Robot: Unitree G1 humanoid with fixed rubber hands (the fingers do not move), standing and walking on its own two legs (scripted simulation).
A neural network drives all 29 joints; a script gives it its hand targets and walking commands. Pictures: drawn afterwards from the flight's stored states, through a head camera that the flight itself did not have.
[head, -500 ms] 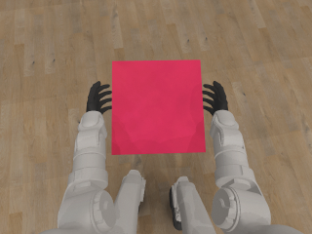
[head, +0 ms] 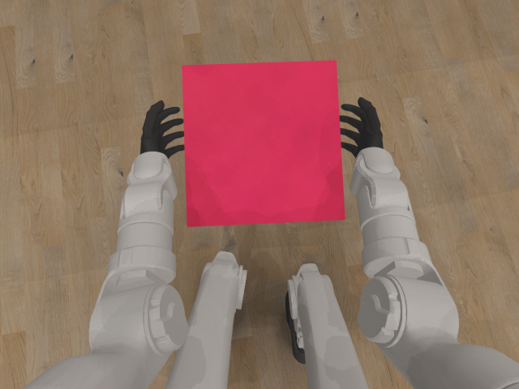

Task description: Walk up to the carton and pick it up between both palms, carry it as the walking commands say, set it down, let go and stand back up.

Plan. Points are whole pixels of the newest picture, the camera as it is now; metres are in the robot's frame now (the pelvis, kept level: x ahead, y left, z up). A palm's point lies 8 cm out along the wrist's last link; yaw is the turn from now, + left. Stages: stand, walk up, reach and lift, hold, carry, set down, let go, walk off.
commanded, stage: set down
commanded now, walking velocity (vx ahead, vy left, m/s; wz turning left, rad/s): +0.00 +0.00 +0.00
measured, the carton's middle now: (261, 151) +0.47 +0.04 -0.16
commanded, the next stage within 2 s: none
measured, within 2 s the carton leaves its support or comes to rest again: neither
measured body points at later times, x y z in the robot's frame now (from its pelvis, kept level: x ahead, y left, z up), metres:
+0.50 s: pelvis -0.02 +0.00 -0.07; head +0.26 +0.02 +0.28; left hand +0.46 +0.21 -0.17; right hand +0.49 -0.12 -0.17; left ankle +0.10 +0.12 -0.53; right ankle +0.06 -0.11 -0.53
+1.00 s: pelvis -0.03 +0.00 -0.13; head +0.30 +0.03 +0.17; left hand +0.49 +0.21 -0.26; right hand +0.51 -0.12 -0.26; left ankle +0.10 +0.12 -0.53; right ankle +0.06 -0.11 -0.53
